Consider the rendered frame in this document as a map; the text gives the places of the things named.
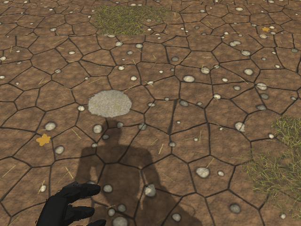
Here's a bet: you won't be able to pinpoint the robot left hand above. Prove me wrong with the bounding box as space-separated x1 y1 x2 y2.
35 181 106 226

